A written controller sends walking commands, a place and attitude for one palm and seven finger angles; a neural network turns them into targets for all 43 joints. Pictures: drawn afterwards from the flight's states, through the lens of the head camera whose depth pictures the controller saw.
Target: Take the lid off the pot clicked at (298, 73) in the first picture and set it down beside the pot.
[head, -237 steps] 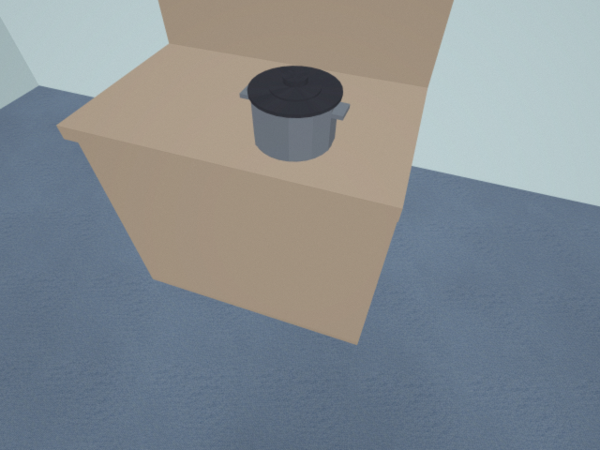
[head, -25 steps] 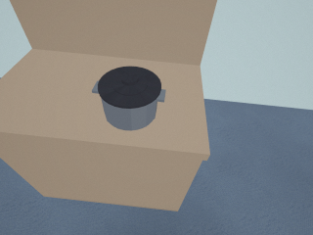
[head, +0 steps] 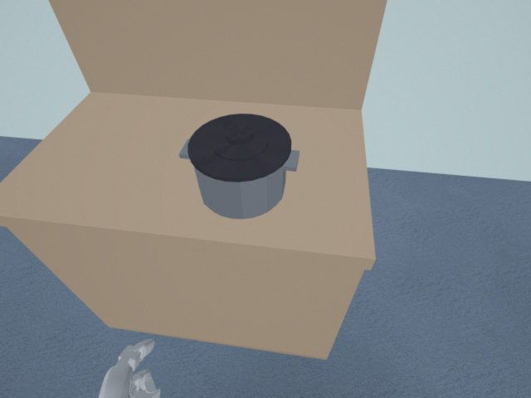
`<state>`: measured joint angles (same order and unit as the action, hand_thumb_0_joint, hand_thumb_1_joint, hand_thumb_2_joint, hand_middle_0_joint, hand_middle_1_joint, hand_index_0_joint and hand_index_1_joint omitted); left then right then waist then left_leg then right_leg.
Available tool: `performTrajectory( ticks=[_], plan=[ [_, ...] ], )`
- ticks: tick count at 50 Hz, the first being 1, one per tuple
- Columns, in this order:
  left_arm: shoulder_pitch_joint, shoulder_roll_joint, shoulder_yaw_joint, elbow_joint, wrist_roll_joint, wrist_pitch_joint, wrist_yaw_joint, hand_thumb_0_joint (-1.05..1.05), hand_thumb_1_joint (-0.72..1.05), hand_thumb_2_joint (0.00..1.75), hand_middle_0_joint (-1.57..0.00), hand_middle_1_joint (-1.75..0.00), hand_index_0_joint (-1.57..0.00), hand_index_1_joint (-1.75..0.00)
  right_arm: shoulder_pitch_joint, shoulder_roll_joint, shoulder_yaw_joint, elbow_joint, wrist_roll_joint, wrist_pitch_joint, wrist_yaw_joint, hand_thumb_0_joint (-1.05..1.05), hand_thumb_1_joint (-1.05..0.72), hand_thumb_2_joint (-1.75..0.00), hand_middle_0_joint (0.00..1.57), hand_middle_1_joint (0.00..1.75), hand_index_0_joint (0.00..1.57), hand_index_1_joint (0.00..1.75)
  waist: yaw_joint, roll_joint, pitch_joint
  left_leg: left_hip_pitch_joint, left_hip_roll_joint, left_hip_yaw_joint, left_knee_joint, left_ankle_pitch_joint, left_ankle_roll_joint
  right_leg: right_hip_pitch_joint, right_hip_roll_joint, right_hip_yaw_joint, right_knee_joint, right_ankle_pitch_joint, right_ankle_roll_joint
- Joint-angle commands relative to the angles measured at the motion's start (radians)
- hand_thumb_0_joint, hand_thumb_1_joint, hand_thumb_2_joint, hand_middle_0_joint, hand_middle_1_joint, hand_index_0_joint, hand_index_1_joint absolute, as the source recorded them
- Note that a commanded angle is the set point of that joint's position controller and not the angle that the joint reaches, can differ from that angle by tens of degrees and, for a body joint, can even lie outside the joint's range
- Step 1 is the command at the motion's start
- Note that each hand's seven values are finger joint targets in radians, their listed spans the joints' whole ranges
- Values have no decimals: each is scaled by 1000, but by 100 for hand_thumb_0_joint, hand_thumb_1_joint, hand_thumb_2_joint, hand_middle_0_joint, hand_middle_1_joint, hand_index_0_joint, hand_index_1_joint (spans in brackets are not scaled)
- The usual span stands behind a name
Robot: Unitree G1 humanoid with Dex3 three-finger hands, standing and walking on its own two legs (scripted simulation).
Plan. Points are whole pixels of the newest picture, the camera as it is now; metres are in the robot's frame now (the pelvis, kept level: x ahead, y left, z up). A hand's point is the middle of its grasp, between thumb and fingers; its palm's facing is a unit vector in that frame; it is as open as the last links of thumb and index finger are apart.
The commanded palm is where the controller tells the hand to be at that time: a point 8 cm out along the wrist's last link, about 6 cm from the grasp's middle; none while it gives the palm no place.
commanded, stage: lift the closed hand beside the body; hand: left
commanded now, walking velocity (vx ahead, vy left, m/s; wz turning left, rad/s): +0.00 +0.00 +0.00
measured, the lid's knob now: (238, 133) +0.55 +0.10 +0.11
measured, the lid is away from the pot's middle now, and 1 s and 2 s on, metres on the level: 0.00 0.00 0.00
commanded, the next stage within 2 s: raise the hand higher, near the body in 0.46 s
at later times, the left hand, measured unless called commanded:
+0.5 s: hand out of the picture +0.10 +0.19 -0.02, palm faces +0.27 -0.91 -0.31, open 3.1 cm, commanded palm +0.06 +0.23 +0.03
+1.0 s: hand (113, 382) +0.13 +0.20 +0.04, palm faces +0.26 -0.88 -0.39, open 3.1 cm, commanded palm +0.09 +0.24 +0.09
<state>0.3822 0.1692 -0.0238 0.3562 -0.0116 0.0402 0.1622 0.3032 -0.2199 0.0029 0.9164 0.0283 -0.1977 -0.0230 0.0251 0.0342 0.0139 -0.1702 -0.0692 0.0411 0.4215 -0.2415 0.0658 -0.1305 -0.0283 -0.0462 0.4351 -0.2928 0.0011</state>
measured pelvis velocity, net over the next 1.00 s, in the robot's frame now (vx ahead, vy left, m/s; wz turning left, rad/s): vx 0.00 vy -0.03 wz -0.01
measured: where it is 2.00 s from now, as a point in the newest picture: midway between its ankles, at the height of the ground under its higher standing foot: outside the picture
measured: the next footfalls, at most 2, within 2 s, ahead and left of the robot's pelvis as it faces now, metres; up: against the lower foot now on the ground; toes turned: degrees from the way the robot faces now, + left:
none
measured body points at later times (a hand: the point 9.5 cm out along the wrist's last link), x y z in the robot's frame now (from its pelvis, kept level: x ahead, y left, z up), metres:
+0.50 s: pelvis -0.03 -0.04 +0.00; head -0.03 -0.04 +0.45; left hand +0.08 +0.24 +0.00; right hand +0.18 -0.24 -0.07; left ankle -0.01 +0.07 -0.74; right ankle -0.04 -0.12 -0.74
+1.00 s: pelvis +0.00 -0.03 +0.00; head -0.01 -0.04 +0.45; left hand +0.11 +0.25 +0.07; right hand +0.20 -0.26 -0.07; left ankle -0.01 +0.07 -0.74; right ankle -0.04 -0.12 -0.74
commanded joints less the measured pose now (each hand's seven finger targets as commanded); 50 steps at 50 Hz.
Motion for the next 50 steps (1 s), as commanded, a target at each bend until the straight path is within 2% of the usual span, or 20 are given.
performTrajectory(
  ticks=[1, 2, 3, 4, 7, 10, 12, 14, 17, 21, 24, 27, 31, 33, 35, 38, 41, 43, 47, 50],
  plan=[
    [273, 4, 32, 83, 42, 2, -58, 0, 90, 90, -60, -73, -60, -73, -196, -146, -81, -263, -21, 12, 35, 0, -90, -90, 20, 30, 20, 30, 8, -319, 67, -79, 101, -89, -12, 294, -61, -151, 27, -47, -37, 218, -24],
    [346, 37, 76, 30, 34, -22, -78, 0, 90, 90, -64, -78, -64, -78, -219, -147, -87, -297, -20, 30, 39, 0, -90, -90, 20, 30, 20, 30, 31, -317, 42, -96, 97, -78, -17, 241, -60, -128, 23, -38, -41, 188, -26],
    [456, 69, 119, -66, 17, -46, -91, 0, 90, 90, -68, -83, -68, -83, -229, -138, -88, -343, -14, 37, 44, 0, -90, -90, 20, 30, 20, 30, 61, -234, -19, -78, 96, -70, -25, 235, -66, -66, 14, -33, -40, 177, -36],
    [418, 119, 133, -231, 2, -73, -102, 0, 90, 90, -73, -88, -73, -88, -245, -140, -76, -396, -11, 38, 46, 0, -90, -90, 20, 30, 20, 30, 63, -159, -67, -59, 87, -63, -27, 213, -68, -47, 10, -17, -39, 169, -35],
    [142, 226, 187, -534, -10, -128, -90, 0, 90, 90, -86, -102, -86, -102, -257, -125, -48, -468, -15, 37, 15, 0, -90, -90, 20, 30, 20, 30, 24, 11, -92, -13, 82, -52, -35, 124, -57, -74, 14, 18, -65, 137, -28],
    [24, 164, 144, -404, -14, -114, -76, 0, 90, 90, -99, -116, -99, -116, -233, -117, -36, -460, -11, 72, -18, 0, -90, -90, 20, 30, 20, 30, -34, 16, 82, -60, 71, -39, -26, -48, -47, -198, 23, 26, -117, 10, -23],
    [18, 157, 136, -449, -20, -126, -80, 0, 90, 90, -108, -126, -108, -126, -226, -115, -34, -480, -7, 81, -31, 0, -90, -90, 20, 30, 20, 30, -26, 47, 49, -16, 62, -33, -23, -78, -40, -188, 21, 34, -136, -31, -27],
    [42, 194, 158, -605, -28, -145, -77, 0, 90, 90, -117, -136, -117, -136, -222, -113, -33, -510, -15, 67, -38, 0, -90, -90, 20, 30, 20, 30, -5, 101, -89, 65, 61, -41, -20, -36, -38, -123, 18, 38, -141, -4, -31],
    [148, 184, 154, -635, -33, -129, -68, 0, 90, 90, -130, -150, -130, -150, -220, -107, -24, -517, -23, 55, -46, 0, -90, -90, 20, 30, 20, 30, 7, 36, -110, 79, 62, -41, -21, 49, -33, -75, 18, 32, -139, 61, -29],
    [156, 167, 160, -485, -30, -116, -77, 0, 90, 90, -130, -150, -130, -150, -237, -118, -28, -491, -15, 79, -52, 0, -90, -90, 20, 30, 20, 30, -15, -110, 87, 5, 59, -31, -13, -12, -23, -165, 17, 33, -191, -21, -16],
    [163, 267, 246, -690, -29, -147, -70, 0, 90, 90, -130, -150, -130, -150, -247, -115, -29, -512, -22, 60, -54, 0, -90, -90, 20, 30, 20, 30, 27, 55, -40, 73, 59, -33, -26, 56, -27, -72, 5, 46, -180, 41, -28],
    [283, 264, 263, -762, -30, -138, -57, 0, 90, 90, -130, -150, -130, -150, -246, -89, -21, -500, -31, 41, -52, 0, -90, -90, 20, 30, 20, 30, 47, 91, -117, 103, 66, -41, -31, 179, -31, 13, 6, 35, -134, 179, -34],
    [374, 161, 193, -584, -20, -112, -81, 0, 90, 90, -130, -150, -130, -150, -255, -101, -41, -468, -22, 60, -44, 0, -90, -90, 20, 30, 20, 30, 22, -114, 23, 56, 77, -33, -28, 185, -24, -56, 20, 11, -138, 214, -17],
    [373, 190, 222, -590, -16, -123, -87, 0, 90, 90, -130, -150, -130, -150, -262, -107, -51, -464, -20, 60, -43, 0, -90, -90, 20, 30, 20, 30, 26, -139, 33, 53, 76, -28, -21, 171, -20, -69, 19, 14, -147, 194, -12],
    [319, 275, 279, -766, -17, -151, -77, 0, 90, 90, -130, -150, -130, -150, -259, -110, -50, -480, -25, 44, -46, 0, -90, -90, 20, 30, 20, 30, 43, -37, -57, 103, 73, -33, -25, 197, -19, -27, 9, 31, -141, 211, -17],
    [296, 310, 306, -863, -15, -150, -50, 0, 90, 90, -130, -150, -130, -150, -244, -98, -37, -472, -28, 25, -52, 0, -90, -90, 20, 30, 20, 30, 44, 66, -111, 144, 73, -38, -23, 240, -26, -3, 8, 37, -135, 239, -22],
    [389, 215, 262, -701, -19, -128, -57, 0, 90, 90, -130, -150, -130, -150, -241, -90, -49, -446, -26, 38, -52, 0, -90, -90, 20, 30, 20, 30, 37, -68, -14, 118, 80, -33, -28, 252, -23, -37, 16, 14, -136, 265, -19],
    [400, 191, 246, -650, -19, -125, -72, 0, 90, 90, -130, -150, -130, -150, -248, -98, -57, -448, -17, 55, -47, 0, -90, -90, 20, 30, 20, 30, 30, -94, 36, 100, 79, -23, -26, 221, -22, -70, 19, 15, -148, 242, -15],
    [280, 284, 288, -910, -20, -165, -62, 0, 90, 90, -130, -150, -130, -150, -242, -107, -45, -483, -27, 32, -46, 0, -90, -90, 20, 30, 20, 30, 43, 60, -84, 159, 76, -36, -33, 267, -23, -6, 7, 28, -134, 271, -18],
    [323, 281, 319, -879, -21, -148, -46, 0, 90, 90, -130, -150, -130, -150, -237, -89, -41, -471, -32, 35, -49, 0, -90, -90, 20, 30, 20, 30, 46, 33, -73, 160, 80, -38, -26, 324, -28, 3, 12, 23, -127, 326, -23]
  ],
)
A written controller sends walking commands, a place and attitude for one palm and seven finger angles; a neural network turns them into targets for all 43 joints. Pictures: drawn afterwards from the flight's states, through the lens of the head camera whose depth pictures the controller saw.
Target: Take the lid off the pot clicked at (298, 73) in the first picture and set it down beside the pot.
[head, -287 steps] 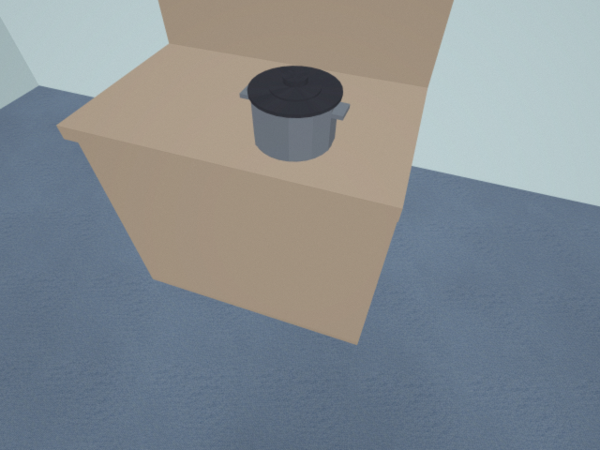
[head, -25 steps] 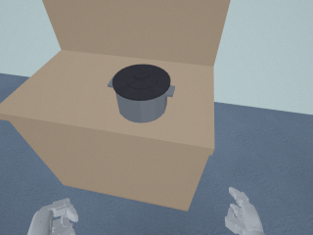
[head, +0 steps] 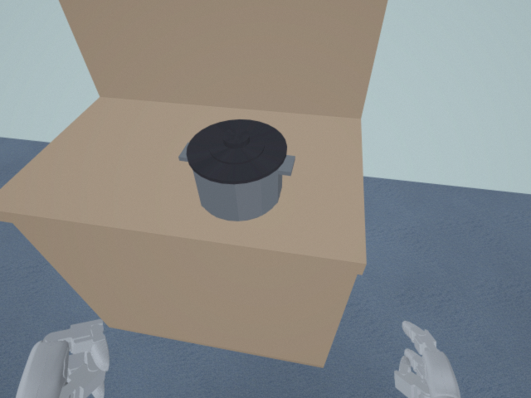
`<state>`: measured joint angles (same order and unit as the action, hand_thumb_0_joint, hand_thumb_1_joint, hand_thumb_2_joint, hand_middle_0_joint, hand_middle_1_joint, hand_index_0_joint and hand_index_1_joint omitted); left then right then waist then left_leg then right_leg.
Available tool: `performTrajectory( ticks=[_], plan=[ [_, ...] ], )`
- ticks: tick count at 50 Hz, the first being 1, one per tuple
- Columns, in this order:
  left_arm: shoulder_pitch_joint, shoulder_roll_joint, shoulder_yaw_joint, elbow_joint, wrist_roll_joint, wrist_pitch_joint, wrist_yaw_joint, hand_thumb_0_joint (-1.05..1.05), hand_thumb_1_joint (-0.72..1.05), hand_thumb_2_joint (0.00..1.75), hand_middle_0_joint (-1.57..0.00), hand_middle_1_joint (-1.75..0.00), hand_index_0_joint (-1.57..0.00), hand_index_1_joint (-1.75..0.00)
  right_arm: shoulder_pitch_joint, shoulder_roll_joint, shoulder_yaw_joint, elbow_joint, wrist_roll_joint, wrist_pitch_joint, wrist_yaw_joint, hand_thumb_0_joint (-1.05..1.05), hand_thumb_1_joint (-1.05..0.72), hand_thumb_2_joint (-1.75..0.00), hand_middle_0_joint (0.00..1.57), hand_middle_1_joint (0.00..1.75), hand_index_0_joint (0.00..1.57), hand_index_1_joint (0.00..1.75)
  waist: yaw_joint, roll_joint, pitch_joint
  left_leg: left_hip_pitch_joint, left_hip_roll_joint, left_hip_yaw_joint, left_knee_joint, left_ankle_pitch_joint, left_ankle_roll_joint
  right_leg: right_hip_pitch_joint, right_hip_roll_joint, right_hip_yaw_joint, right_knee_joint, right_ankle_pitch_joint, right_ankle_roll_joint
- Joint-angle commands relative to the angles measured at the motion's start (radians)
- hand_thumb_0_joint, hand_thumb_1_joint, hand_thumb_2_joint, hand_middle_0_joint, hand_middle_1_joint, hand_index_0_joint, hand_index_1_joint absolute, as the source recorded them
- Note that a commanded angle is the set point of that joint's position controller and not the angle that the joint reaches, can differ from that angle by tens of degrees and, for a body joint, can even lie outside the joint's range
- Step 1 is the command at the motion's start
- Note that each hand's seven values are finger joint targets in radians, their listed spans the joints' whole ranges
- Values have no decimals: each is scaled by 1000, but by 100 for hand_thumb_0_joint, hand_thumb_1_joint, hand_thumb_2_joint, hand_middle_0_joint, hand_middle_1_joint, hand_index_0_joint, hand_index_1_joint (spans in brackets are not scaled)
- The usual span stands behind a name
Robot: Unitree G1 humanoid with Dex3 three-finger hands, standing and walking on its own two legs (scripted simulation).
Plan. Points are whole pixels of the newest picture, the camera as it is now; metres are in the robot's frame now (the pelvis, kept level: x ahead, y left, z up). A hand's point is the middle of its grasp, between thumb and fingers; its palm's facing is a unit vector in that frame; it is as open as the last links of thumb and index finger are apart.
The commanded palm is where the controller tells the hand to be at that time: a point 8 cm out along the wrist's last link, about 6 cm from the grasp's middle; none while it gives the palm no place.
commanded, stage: raise the hand higher, near the body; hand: left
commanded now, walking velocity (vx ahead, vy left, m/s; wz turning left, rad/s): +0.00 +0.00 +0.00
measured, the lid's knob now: (236, 138) +0.55 +0.13 +0.10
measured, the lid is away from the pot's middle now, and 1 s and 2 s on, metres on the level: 0.00 0.00 0.00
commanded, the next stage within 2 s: reach forward and open the fingers in 0.34 s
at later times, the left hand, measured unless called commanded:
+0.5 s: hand (83, 320) +0.17 +0.25 +0.11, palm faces +0.29 -0.75 -0.60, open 3.1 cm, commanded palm +0.13 +0.28 +0.14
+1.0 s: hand (69, 292) +0.19 +0.27 +0.12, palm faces -0.17 -0.03 -0.99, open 4.8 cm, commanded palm +0.18 +0.27 +0.18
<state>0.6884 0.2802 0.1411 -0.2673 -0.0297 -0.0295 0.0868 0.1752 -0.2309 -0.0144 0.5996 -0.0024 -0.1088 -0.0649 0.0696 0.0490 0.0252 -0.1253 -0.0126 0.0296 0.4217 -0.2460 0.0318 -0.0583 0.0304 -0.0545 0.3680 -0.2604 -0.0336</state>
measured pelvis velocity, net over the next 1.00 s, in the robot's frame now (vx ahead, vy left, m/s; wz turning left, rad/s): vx -0.03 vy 0.00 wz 0.02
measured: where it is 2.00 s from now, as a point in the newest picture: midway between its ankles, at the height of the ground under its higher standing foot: outside the picture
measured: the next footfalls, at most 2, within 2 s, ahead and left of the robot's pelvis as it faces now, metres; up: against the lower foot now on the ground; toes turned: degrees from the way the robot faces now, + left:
none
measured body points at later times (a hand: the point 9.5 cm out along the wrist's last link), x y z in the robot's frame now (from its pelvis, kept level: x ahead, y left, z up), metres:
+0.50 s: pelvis +0.00 +0.01 +0.00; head -0.01 -0.01 +0.45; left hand +0.15 +0.28 +0.14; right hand +0.19 -0.20 -0.09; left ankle -0.01 +0.10 -0.74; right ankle -0.03 -0.09 -0.74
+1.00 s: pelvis -0.03 +0.00 +0.00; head -0.03 -0.05 +0.45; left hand +0.20 +0.27 +0.17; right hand +0.19 -0.21 -0.10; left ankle -0.01 +0.10 -0.74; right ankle -0.03 -0.09 -0.74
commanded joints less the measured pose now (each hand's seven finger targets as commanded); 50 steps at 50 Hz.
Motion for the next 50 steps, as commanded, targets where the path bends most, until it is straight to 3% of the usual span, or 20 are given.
performTrajectory(
  ticks=[1, 4, 9, 13, 15, 18, 19, 22, 23, 25, 27, 29, 31, 34, 38, 42, 44, 45, 47, 50],
  plan=[
    [28, 147, 139, -240, -6, -73, 23, 0, 90, 90, -130, -150, -130, -150, -106, -80, -25, -157, 2, -45, -3, 0, -90, -90, 20, 30, 20, 30, -2, -4, -68, 116, 28, -28, -30, 342, 3, -73, -45, 24, -56, 300, 12],
    [21, 92, 87, -190, -4, -68, 1, 0, 90, 90, -130, -150, -130, -150, -111, -87, -26, -163, 8, -25, 11, 0, -90, -90, 20, 30, 20, 30, -15, -35, 5, 94, 32, -25, -37, 312, 2, -115, -41, 15, -62, 267, 14],
    [-125, 206, 158, -408, -6, -96, 22, 0, 90, 90, -130, -150, -130, -150, -105, -96, -11, -191, 0, -47, 11, 0, -90, -90, 20, 30, 20, 30, -5, 51, -106, 129, 35, -53, -37, 309, -4, -68, -46, 29, -55, 243, 12],
    [-8, 148, 163, -246, -9, -72, 20, 0, 90, 90, -130, -150, -130, -150, -108, -82, -17, -164, -1, -27, 15, 0, -90, -90, 20, 30, 20, 30, 2, -37, -55, 106, 38, -43, -38, 332, -7, -80, -36, 18, -49, 262, 8],
    [-41, 123, 130, -247, -10, -78, 9, 0, 90, 90, -130, -150, -130, -150, -111, -88, -16, -168, 2, -15, 18, 0, -90, -90, 20, 30, 20, 30, -9, -73, -32, 96, 41, -41, -43, 309, -4, -93, -41, 12, -51, 248, 12],
    [-154, 178, 154, -365, -8, -96, 18, 0, 90, 90, -130, -150, -130, -150, -116, -96, -8, -175, 1, -32, 19, 0, -90, -90, 20, 30, 20, 30, -9, 49, -61, 116, 38, -46, -39, 282, -6, -94, -43, 28, -55, 219, 10],
    [-198, 203, 163, -442, -8, -107, 25, 0, 90, 90, -130, -150, -130, -150, -107, -96, -5, -185, 2, -42, 20, 0, -90, -90, 20, 30, 20, 30, -9, 54, -110, 129, 45, -62, -39, 299, -10, -74, -48, 27, -48, 221, 11],
    [-110, 200, 202, -363, -13, -101, 37, 0, 90, 90, -130, -150, -130, -150, -103, -88, -10, -165, -1, -41, 14, 0, -90, -90, 20, 30, 20, 30, 3, -2, -102, 122, 48, -56, -38, 324, -12, -65, -45, 22, -43, 240, 8],
    [-146, 368, 123, -353, 403, -3, 62, 0, 88, 90, -128, -148, -128, -148, -144, -152, 14, -169, -6, 27, 28, 0, -90, -90, 20, 30, 20, 30, -8, 29, -42, -8, 23, -44, -10, 335, -4, -156, -13, 68, 7, 267, 0],
    [-200, 262, 90, -396, 418, 50, 79, 0, 82, 91, -124, -144, -124, -144, -151, -125, 1, -201, -7, 75, 46, 0, -90, -90, 20, 30, 20, 30, -5, 51, -35, -30, 33, -38, -9, 349, -18, -164, -33, 7, 30, 223, -10],
    [-138, 330, 104, -355, 590, 95, 89, 0, 76, 93, -122, -136, -122, -136, -162, -146, -10, -207, -4, 114, 57, 0, -90, -90, 20, 30, 20, 30, 28, 84, -102, -33, 39, -50, -9, 291, -23, -162, -19, 40, 41, 158, -18],
    [-174, 404, 126, -404, 683, 138, 78, 0, 70, 97, -121, -125, -121, -125, -197, -159, -3, -238, 3, 156, 66, 0, -90, -90, 20, 30, 20, 30, 32, 57, -186, -48, 31, -43, -2, 257, -15, -120, -17, 63, 48, 159, -19],
    [-270, 455, 120, -388, 755, 155, 58, 0, 63, 101, -119, -118, -119, -118, -235, -160, -4, -233, 9, 189, 60, 0, -90, -90, 20, 30, 20, 30, 20, 21, -204, -46, 28, -49, -1, 203, -4, -126, -24, 81, 38, 121, -13],
    [-382, 483, 87, -301, 810, 154, -10, 0, 53, 108, -116, -107, -116, -107, -253, -148, -4, -214, 28, 196, 55, 0, -90, -90, 20, 30, 20, 30, 0, 4, -197, -31, 26, -58, -3, 148, 8, -144, -31, 78, 16, 65, -2],
    [-392, 486, 55, -214, 783, 133, -128, 0, 40, 117, -112, -93, -112, -93, -276, -147, -13, -216, 50, 193, 52, 0, -90, -90, 20, 30, 20, 30, -7, -21, -136, -21, 9, -61, -13, 147, 20, -134, -25, 78, -17, 110, 10],
    [-629, 638, 116, -221, 778, 81, -206, 0, 27, 125, -108, -79, -108, -79, -259, -153, -3, -192, 42, 185, 34, 0, -90, -90, 20, 30, 20, 30, -11, 2, -146, -2, 4, -69, -29, 177, 27, -105, -41, 62, -24, 152, 19],
    [-680, 673, 135, -217, 783, 65, -237, 0, 21, 128, -106, -72, -106, -72, -263, -144, 6, -194, 38, 171, 32, 0, -90, -90, 20, 30, 20, 30, -4, 42, -184, 15, -2, -73, -28, 201, 26, -78, -44, 64, -20, 170, 16],
    [-646, 693, 162, -149, 779, 59, -256, 0, 18, 129, -104, -68, -104, -68, -251, -145, 0, -179, 35, 174, 32, 0, -90, -90, 20, 30, 20, 30, -1, 27, -143, 8, -3, -69, -30, 208, 26, -86, -40, 61, -31, 181, 16],
    [-642, 667, 140, -71, 769, 58, -303, 0, 12, 131, -102, -61, -102, -61, -246, -152, 0, -174, 38, 189, 43, 0, -90, -90, 20, 30, 20, 30, -6, 11, -91, -12, -10, -63, -44, 193, 25, -96, -36, 52, -46, 175, 18],
    [-671, 616, 97, -56, 736, 54, -358, 0, 3, 135, -98, -51, -98, -51, -242, -160, -7, -191, 43, 198, 61, 0, -90, -90, 20, 30, 20, 30, -13, -3, -104, -4, -17, -50, -45, 194, 25, -96, -33, 42, -50, 186, 22]
  ],
)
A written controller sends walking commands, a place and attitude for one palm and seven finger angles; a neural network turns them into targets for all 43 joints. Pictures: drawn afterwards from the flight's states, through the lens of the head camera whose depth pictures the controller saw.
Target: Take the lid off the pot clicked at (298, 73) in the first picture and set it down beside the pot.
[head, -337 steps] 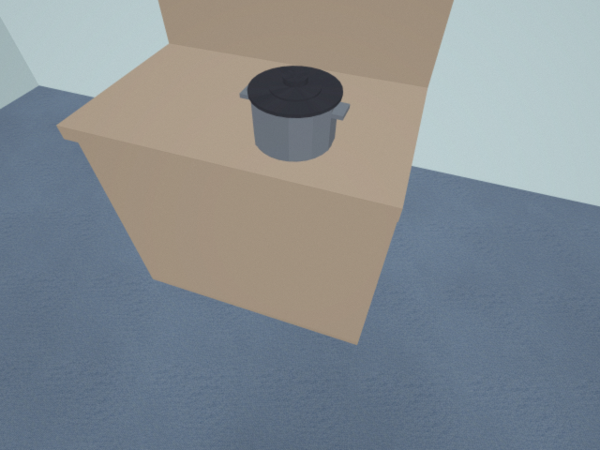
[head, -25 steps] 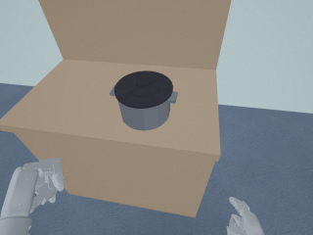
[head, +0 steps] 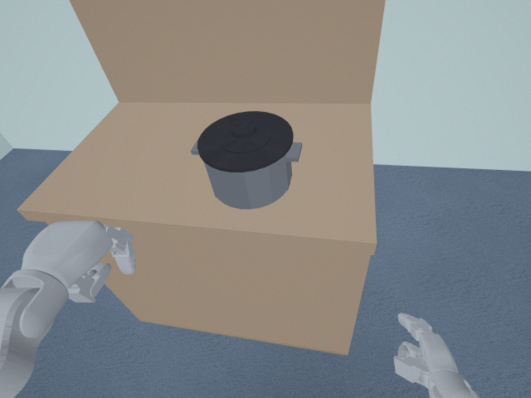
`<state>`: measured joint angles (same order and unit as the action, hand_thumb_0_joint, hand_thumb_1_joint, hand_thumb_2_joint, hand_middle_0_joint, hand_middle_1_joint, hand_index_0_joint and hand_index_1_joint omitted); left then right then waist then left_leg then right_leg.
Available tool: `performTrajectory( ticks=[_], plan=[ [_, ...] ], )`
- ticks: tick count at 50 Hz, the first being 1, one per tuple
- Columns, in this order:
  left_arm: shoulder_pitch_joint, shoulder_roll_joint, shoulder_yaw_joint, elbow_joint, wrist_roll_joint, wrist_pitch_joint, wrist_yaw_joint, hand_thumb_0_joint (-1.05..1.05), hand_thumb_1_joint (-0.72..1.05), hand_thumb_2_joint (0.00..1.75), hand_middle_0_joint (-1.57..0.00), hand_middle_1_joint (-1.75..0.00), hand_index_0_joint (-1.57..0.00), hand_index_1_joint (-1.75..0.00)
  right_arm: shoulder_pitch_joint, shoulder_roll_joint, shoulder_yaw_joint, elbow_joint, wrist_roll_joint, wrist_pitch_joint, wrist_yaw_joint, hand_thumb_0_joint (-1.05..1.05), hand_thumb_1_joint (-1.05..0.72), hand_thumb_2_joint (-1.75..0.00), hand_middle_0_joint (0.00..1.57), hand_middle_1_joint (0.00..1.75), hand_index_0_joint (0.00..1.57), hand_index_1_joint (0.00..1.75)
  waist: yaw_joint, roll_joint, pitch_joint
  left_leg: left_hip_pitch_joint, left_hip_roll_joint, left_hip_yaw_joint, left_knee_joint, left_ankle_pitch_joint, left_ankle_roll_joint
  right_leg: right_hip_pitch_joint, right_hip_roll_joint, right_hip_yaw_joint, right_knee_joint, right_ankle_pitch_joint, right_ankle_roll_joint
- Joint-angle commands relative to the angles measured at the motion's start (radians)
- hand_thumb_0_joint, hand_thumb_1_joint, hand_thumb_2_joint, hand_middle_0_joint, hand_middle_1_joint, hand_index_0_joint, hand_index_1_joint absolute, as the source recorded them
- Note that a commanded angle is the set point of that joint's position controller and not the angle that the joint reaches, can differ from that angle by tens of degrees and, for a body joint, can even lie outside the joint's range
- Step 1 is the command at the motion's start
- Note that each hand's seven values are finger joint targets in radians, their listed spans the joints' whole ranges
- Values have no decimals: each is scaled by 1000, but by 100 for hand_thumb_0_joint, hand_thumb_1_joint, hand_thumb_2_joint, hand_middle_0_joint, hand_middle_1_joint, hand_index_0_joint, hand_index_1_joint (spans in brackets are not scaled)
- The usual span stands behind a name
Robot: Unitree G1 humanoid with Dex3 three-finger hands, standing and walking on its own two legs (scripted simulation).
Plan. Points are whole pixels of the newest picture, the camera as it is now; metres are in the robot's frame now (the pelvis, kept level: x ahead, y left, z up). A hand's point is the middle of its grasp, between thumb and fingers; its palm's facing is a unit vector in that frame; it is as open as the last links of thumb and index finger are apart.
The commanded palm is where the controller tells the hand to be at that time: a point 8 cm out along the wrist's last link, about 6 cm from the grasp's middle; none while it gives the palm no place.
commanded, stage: reach forward and open the fingers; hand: left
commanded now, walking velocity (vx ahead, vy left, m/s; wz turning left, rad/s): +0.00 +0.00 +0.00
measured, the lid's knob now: (243, 128) +0.59 +0.12 +0.10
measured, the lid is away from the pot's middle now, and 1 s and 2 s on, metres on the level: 0.00 0.00 0.00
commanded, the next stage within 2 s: move the open hand above the knob in 0.54 s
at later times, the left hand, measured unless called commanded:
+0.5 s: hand (93, 224) +0.29 +0.27 +0.16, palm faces -0.11 +0.05 -0.99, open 9.9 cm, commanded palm +0.26 +0.26 +0.23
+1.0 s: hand (143, 194) +0.35 +0.23 +0.15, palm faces -0.18 +0.00 -0.98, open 10.1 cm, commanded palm +0.33 +0.23 +0.24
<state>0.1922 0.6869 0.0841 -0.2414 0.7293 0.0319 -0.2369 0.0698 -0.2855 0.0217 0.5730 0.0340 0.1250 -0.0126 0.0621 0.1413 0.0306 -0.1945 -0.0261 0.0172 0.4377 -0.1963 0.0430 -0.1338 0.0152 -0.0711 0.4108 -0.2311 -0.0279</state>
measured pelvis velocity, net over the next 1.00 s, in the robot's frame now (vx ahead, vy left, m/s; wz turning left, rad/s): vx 0.00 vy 0.03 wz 0.02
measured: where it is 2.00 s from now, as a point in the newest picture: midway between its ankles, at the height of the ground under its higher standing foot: outside the picture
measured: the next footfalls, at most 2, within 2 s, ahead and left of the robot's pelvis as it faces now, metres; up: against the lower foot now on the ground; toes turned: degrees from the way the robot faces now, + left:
none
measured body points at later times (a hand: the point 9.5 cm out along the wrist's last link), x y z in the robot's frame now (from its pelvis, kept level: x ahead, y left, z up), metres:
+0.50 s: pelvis -0.01 +0.02 +0.00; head +0.00 -0.03 +0.45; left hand +0.28 +0.26 +0.22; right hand +0.20 -0.20 -0.11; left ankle +0.03 +0.09 -0.74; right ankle +0.00 -0.10 -0.74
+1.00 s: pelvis +0.00 +0.03 +0.00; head +0.02 -0.01 +0.45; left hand +0.36 +0.22 +0.21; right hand +0.21 -0.19 -0.11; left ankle +0.03 +0.09 -0.74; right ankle +0.00 -0.10 -0.74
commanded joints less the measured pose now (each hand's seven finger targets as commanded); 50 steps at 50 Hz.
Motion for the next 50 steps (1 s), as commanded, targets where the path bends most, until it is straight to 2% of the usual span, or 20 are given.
performTrajectory(
  ticks=[1, 4, 8, 10, 13, 15, 19, 21, 24, 28, 31, 32, 34, 37, 38, 43, 45, 47, 48, 50],
  plan=[
    [-199, 216, 156, -123, -38, -19, -44, 0, 0, 136, -97, -47, -97, -47, -139, -108, -47, -173, 7, -39, 10, 0, -90, -90, 20, 30, 20, 30, -5, -98, -141, 78, -5, -37, -59, 148, 15, -8, -19, 59, -92, 168, 20],
    [-331, 260, 165, -261, -44, -64, -51, 0, -8, 139, -93, -36, -93, -36, -140, -101, -40, -195, 2, -68, 8, 0, -90, -90, 20, 30, 20, 30, -2, -56, -275, 144, -7, -51, -47, 183, 17, 36, -23, 61, -83, 191, 24],
    [-348, 355, 283, -93, -4, -77, -35, 0, -19, 141, -88, -22, -88, -22, -115, -107, -46, -154, 3, -62, 4, 0, -90, -90, 20, 30, 20, 30, 3, -75, -175, 104, -4, -58, -59, 138, 15, -14, -5, 63, -102, 125, 9],
    [-406, 324, 251, -16, -6, -72, -36, 0, -25, 143, -86, -15, -86, -15, -107, -107, -45, -143, 8, -49, 5, 0, -90, -90, 20, 30, 20, 30, 4, -92, -139, 78, -4, -52, -76, 112, 10, -25, -15, 48, -104, 85, 8],
    [-392, 175, 130, -33, -43, -44, -46, 0, -31, 145, -83, -8, -83, -8, -136, -106, -51, -178, 21, -55, 26, 0, -90, -90, 20, 30, 20, 30, -9, -42, -146, 92, -11, -56, -76, 94, 7, -47, 0, 46, -98, 75, 5],
    [-418, 184, 97, -100, -51, -46, -61, 0, -31, 145, -83, -8, -83, -8, -134, -107, -57, -178, 13, -64, 31, 0, -90, -90, 20, 30, 20, 30, 0, -60, -211, 117, -10, -59, -78, 122, 8, -14, -11, 45, -88, 104, 10],
    [-612, 363, 196, -188, 23, -47, -59, 0, -31, 145, -83, -8, -83, -8, -137, -106, -45, -155, 4, -77, 26, 0, -90, -90, 20, 30, 20, 30, 4, -50, -310, 139, -5, -84, -72, 165, 7, 32, -12, 53, -61, 135, 5],
    [-645, 434, 276, -38, 41, -38, -49, 0, -31, 146, -83, -8, -83, -8, -113, -112, -46, -126, 3, -67, 14, 0, -90, -90, 20, 30, 20, 30, 9, -82, -239, 88, 1, -81, -80, 128, 4, 10, -11, 51, -68, 102, 1],
    [-658, 355, 230, 62, 12, -10, -60, 0, -31, 146, -83, -8, -83, -8, -120, -111, -41, -136, 13, -51, 23, 0, -90, -90, 20, 30, 20, 30, 9, -67, -213, 73, -4, -77, -92, 133, -1, -7, -9, 39, -64, 95, -7],
    [-503, 53, -19, -18, -65, 34, -121, 0, -32, 147, -84, -8, -84, -8, -157, -104, -53, -200, 30, -63, 59, 0, -90, -90, 20, 30, 20, 30, -16, -49, -225, 134, -7, -81, -61, 174, 1, -55, 2, 29, -46, 136, 3],
    [-643, 225, 62, -122, -9, 24, -129, 0, -32, 149, -84, -8, -84, -8, -144, -115, -50, -187, 20, -52, 51, 0, -90, -90, 20, 30, 20, 30, -10, -110, -262, 130, 8, -85, -83, 132, 1, -34, -2, 33, -58, 105, 9],
    [-738, 339, 148, -118, 24, 18, -117, 0, -33, 150, -84, -8, -84, -8, -142, -120, -46, -169, 16, -53, 39, 0, -90, -90, 20, 30, 20, 30, -3, -107, -266, 115, 10, -92, -85, 112, 3, -26, -4, 40, -54, 86, 4],
    [-979, 420, 179, -50, 63, 33, -96, 0, -33, 150, -84, -8, -84, -8, -139, -116, -30, -137, 15, -61, 22, 0, -90, -90, 20, 30, 20, 30, -13, -74, -276, 106, 8, -115, -93, 89, -3, -28, -2, 38, -42, 47, -4],
    [-1021, 355, 125, 133, 68, 60, -99, 0, -33, 150, -84, -8, -84, -8, -112, -116, -36, -114, 17, -55, 13, 0, -90, -90, 20, 30, 20, 30, -15, -39, -247, 103, 0, -115, -93, 103, -10, -50, 0, 32, -41, 54, -12],
    [-960, 272, 83, 130, 44, 74, -105, 0, -33, 150, -84, -8, -84, -8, -116, -112, -38, -139, 23, -59, 25, 0, -90, -90, 20, 30, 20, 30, -18, 0, -267, 126, -12, -118, -73, 134, -9, -50, 9, 33, -32, 76, -19],
    [-831, -66, -217, 111, 14, 105, -166, 0, -33, 150, -84, -8, -84, -8, -136, -98, -45, -176, 35, -47, 64, 0, -90, -90, 20, 30, 20, 30, -53, -85, -277, 163, -3, -108, -52, 153, -7, -104, 8, 20, -28, 101, -7],
    [-1020, 81, -139, 59, 61, 101, -157, 0, -33, 150, -84, -8, -84, -8, -132, -110, -41, -157, 28, -36, 55, 0, -90, -90, 20, 30, 20, 30, -45, -109, -291, 155, 4, -107, -78, 128, -9, -77, 6, 21, -35, 92, -10],
    [-1181, 333, 51, 61, 115, 96, -124, 0, -33, 150, -84, -8, -84, -8, -115, -127, -38, -132, 14, -39, 39, 0, -90, -90, 20, 30, 20, 30, -22, -78, -354, 141, -4, -110, -74, 146, -6, -20, 3, 37, -25, 107, -21],
    [-1228, 391, 100, 96, 117, 102, -108, 0, -33, 150, -84, -8, -84, -8, -103, -135, -32, -117, 11, -41, 36, 0, -90, -90, 20, 30, 20, 30, -27, -34, -351, 135, -9, -115, -61, 157, -8, -18, 9, 41, -17, 114, -26],
    [-1304, 392, 97, 203, 147, 113, -112, 0, -33, 150, -84, -8, -84, -8, -95, -113, -26, -99, 7, -45, 31, 0, -90, -90, 20, 30, 20, 30, -13, -52, -395, 131, -14, -111, -58, 253, -11, 25, 3, 44, -1, 193, -31]
  ],
)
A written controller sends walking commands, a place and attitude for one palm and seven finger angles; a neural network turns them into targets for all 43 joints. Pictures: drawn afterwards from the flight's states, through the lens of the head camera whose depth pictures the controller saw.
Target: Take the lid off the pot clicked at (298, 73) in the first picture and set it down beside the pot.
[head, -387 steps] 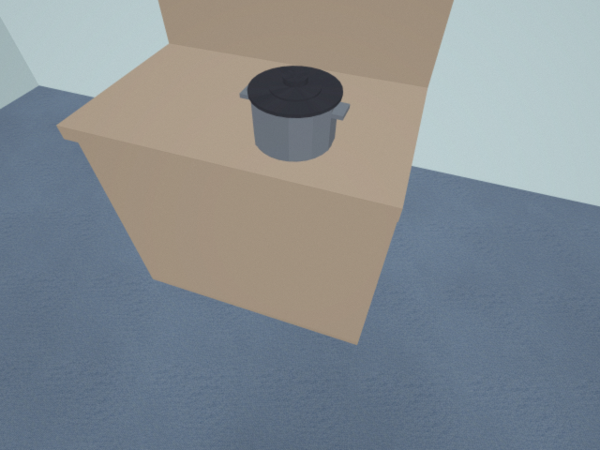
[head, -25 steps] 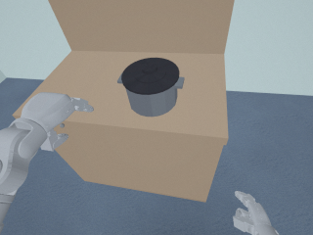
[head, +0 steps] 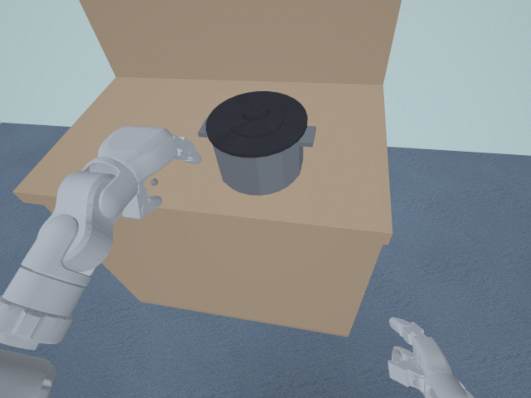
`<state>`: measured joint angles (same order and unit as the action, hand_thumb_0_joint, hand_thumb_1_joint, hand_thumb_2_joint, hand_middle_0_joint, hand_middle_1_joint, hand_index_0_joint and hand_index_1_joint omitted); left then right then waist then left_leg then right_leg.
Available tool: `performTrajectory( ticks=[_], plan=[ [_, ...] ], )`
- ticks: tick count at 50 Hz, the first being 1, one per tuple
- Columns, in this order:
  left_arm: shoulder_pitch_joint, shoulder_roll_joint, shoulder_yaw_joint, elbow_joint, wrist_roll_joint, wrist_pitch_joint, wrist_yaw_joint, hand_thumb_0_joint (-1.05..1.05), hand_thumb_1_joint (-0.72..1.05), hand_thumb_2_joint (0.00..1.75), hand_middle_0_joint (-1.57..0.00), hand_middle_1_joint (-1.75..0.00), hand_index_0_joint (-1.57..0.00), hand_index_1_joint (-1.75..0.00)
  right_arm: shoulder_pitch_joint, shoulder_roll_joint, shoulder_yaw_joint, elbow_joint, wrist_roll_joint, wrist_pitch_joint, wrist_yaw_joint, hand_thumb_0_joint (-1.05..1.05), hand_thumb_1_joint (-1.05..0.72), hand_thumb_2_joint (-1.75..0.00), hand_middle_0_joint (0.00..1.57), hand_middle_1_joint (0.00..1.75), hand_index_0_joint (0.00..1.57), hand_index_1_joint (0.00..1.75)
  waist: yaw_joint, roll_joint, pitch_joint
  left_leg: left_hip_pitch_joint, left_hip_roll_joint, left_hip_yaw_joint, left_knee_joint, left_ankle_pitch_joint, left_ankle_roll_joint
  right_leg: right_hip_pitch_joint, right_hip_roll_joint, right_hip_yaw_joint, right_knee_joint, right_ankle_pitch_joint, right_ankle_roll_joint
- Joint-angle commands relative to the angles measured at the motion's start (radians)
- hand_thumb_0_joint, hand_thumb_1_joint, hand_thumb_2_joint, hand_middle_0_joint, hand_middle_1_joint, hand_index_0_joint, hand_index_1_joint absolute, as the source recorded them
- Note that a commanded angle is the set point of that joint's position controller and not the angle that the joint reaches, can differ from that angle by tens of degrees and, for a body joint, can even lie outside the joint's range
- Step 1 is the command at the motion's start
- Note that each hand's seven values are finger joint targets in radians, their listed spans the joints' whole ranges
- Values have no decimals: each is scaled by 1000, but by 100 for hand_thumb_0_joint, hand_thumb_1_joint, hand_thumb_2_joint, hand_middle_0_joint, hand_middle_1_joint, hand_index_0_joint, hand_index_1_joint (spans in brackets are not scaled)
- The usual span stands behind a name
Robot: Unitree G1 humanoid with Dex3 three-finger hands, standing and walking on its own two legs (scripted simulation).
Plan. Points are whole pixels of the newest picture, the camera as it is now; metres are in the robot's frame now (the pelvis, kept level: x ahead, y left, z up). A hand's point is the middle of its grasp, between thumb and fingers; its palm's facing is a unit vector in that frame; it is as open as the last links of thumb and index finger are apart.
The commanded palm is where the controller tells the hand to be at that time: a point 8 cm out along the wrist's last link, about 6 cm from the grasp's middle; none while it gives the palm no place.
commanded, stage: move the open hand above the knob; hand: left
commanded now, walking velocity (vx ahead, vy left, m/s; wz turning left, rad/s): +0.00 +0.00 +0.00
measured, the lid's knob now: (255, 110) +0.59 +0.08 +0.11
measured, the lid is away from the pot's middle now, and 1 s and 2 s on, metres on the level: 0.00 0.00 0.00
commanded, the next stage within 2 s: none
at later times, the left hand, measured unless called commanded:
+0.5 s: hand (189, 133) +0.44 +0.16 +0.18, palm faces -0.19 -0.05 -0.98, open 10.1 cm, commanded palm +0.42 +0.15 +0.24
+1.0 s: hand (242, 98) +0.51 +0.08 +0.19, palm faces -0.25 -0.04 -0.97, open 10.1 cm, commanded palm +0.51 +0.09 +0.24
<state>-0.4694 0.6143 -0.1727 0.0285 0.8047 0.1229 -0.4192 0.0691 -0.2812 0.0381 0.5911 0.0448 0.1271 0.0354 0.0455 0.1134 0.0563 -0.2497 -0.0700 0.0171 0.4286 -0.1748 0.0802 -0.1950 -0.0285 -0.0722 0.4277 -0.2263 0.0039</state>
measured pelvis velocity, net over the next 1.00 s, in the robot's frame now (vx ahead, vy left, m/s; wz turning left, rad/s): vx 0.03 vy -0.03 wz -0.02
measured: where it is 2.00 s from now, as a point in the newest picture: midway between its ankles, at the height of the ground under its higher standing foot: outside the picture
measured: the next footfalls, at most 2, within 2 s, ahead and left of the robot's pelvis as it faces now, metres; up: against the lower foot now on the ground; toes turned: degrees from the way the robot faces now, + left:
none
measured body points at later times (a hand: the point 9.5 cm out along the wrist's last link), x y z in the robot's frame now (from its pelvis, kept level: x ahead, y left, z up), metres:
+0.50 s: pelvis +0.01 -0.02 +0.00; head +0.04 -0.06 +0.45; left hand +0.44 +0.16 +0.23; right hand +0.18 -0.25 -0.12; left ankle +0.03 +0.06 -0.74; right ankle +0.00 -0.13 -0.74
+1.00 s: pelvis +0.03 -0.03 +0.00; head +0.07 -0.06 +0.45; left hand +0.52 +0.08 +0.24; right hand +0.13 -0.29 -0.14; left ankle +0.03 +0.06 -0.74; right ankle +0.00 -0.13 -0.74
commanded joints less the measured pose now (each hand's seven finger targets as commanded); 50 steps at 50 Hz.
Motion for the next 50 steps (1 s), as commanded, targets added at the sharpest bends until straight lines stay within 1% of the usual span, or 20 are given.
performTrajectory(
  ticks=[1, 3, 4, 5, 8, 9, 11, 14, 16, 20, 23, 25, 29, 31, 35, 38, 42, 44, 47, 50],
  plan=[
    [-608, 409, 320, -25, 52, 32, 68, 0, -33, 150, -84, -8, -84, -8, -89, -113, -43, -120, 1, -43, -12, 0, -90, -90, 20, 30, 20, 30, 4, -34, -414, 177, 27, -106, -47, 251, -51, 91, 45, 43, -17, 213, -60],
    [-437, 241, 232, 38, -3, 49, 49, 0, -33, 150, -84, -8, -84, -8, -84, -112, -50, -151, 11, -47, 9, 0, -90, -90, 20, 30, 20, 30, 1, -11, -408, 195, 20, -101, -23, 332, -50, 71, 47, 38, -9, 262, -59],
    [-415, 191, 184, 26, -10, 57, 30, 0, -33, 150, -84, -8, -84, -8, -86, -111, -50, -147, 12, -39, 21, 0, -90, -90, 20, 30, 20, 30, 2, -60, -417, 203, 27, -96, -33, 367, -58, 72, 41, 31, -8, 283, -53],
    [-314, 70, 97, 7, -31, 58, 9, 0, -33, 150, -84, -8, -84, -8, -88, -108, -57, -172, 15, -40, 35, 0, -90, -90, 20, 30, 20, 30, -3, -77, -410, 215, 27, -90, -15, 406, -54, 48, 39, 30, -8, 298, -45],
    [-253, -77, -35, -27, -34, 71, -13, 0, -33, 150, -84, -8, -84, -8, -102, -115, -66, -192, 29, -13, 54, 0, -90, -90, 20, 30, 20, 30, -48, -121, -330, 216, 39, -83, -2, 344, -43, -33, 47, 11, -22, 245, -36],
    [-399, 28, 23, -92, -3, 72, -9, 0, -33, 150, -84, -8, -84, -8, -94, -122, -67, -180, 27, -1, 50, 0, -90, -90, 20, 30, 20, 30, -44, -167, -342, 205, 42, -78, -23, 285, -44, -12, 47, 11, -34, 226, -35],
    [-666, 243, 152, -132, 45, 71, 19, 0, -33, 150, -84, -8, -84, -8, -95, -136, -65, -163, 22, 2, 23, 0, -90, -90, 20, 30, 20, 30, -44, -139, -349, 186, 33, -84, -37, 190, -35, 10, 48, 28, -32, 189, -43],
    [-945, 423, 260, -82, 89, 58, 56, 0, -33, 150, -84, -8, -84, -8, -57, -124, -50, -111, 11, -28, -7, 0, -90, -90, 20, 30, 20, 30, -34, -49, -476, 217, 18, -111, -35, 204, -40, 69, 50, 44, -12, 202, -54],
    [-859, 350, 230, 85, 67, 58, 63, 0, -33, 150, -84, -8, -84, -8, -31, -118, -52, -94, 14, -32, -15, 0, -90, -90, 20, 30, 20, 30, -32, -74, -459, 204, 16, -97, -34, 230, -39, 66, 50, 43, -10, 229, -56],
    [-604, 46, 41, 247, 7, 88, 34, 0, -33, 150, -84, -8, -84, -8, -38, -113, -59, -117, 23, -25, 19, 0, -90, -90, 20, 30, 20, 30, -31, -103, -452, 183, 7, -67, -13, 301, -42, 49, 41, 32, 7, 299, -50],
    [-539, -124, -110, 288, 8, 108, 5, 0, -33, 150, -84, -8, -84, -8, -44, -122, -69, -134, 39, 3, 35, 0, -90, -90, 20, 30, 20, 30, -78, -168, -339, 158, 12, -50, 1, 234, -32, -34, 45, 14, -15, 264, -41],
    [-768, 17, -48, 190, 53, 107, 4, 0, -33, 150, -84, -8, -84, -8, -60, -131, -64, -134, 36, 17, 24, 0, -90, -90, 20, 30, 20, 30, -83, -167, -362, 150, 10, -45, -7, 182, -25, -14, 41, 30, -22, 247, -40],
    [-1184, 329, 157, 71, 81, 70, 35, 0, -33, 150, -84, -8, -84, -8, -11, -125, -59, -100, 19, -15, -16, 0, -90, -90, 20, 30, 20, 30, -78, -85, -549, 226, -6, -83, -5, 230, -14, 96, 46, 64, -3, 328, -48],
    [-1071, 272, 144, 246, 66, 61, 43, 0, -33, 150, -84, -8, -84, -8, 16, -113, -55, -79, 20, -21, -26, 0, -90, -90, 20, 30, 20, 30, -72, -109, -516, 206, -3, -72, -7, 278, -15, 98, 47, 57, 4, 367, -49],
    [-799, 17, -11, 625, 42, 94, 45, 0, -33, 150, -84, -8, -84, -8, 41, -125, -51, -54, 40, 7, 0, 0, -90, -90, 20, 30, 20, 30, -73, -180, -329, 86, 8, -37, -23, 212, -32, -9, 44, 23, 5, 291, -44],
    [-845, -93, -112, 532, 57, 110, 33, 0, -33, 150, -84, -8, -84, -8, 11, -130, -63, -86, 38, 22, 16, 0, -90, -90, 20, 30, 20, 30, -89, -141, -387, 122, 0, -35, -3, 213, -24, -13, 38, 30, 4, 299, -44],
    [-1291, 144, 14, 301, 92, 87, 26, 0, -33, 150, -84, -8, -84, -8, 38, -130, -74, -80, 22, 11, -12, 0, -90, -90, 20, 30, 20, 30, -125, -140, -578, 204, -14, -45, 19, 246, 3, 88, 39, 80, -7, 421, -35],
    [-1356, 228, 81, 337, 74, 59, 39, 0, -33, 150, -84, -8, -84, -8, 85, -126, -73, -56, 20, -10, -33, 0, -90, -90, 20, 30, 20, 30, -129, -149, -611, 209, -15, -53, 17, 266, 8, 119, 43, 85, -5, 463, -33],
    [-1165, 148, 48, 672, 65, 71, 45, 0, -33, 150, -84, -8, -84, -8, 125, -128, -63, -5, 31, 1, -43, 0, -90, -90, 20, 30, 20, 30, -125, -233, -442, 92, -7, -26, -12, 225, 0, 66, 39, 62, -7, 435, -28],
    [-1047, -1, -58, 855, 79, 98, 53, 0, -33, 150, -84, -8, -84, -8, 129, -142, -61, 11, 39, 16, -22, 0, -90, -90, 20, 30, 20, 30, -131, -179, -341, 54, 2, -17, -12, 205, -18, -48, 43, 37, 0, 341, -35]
  ],
)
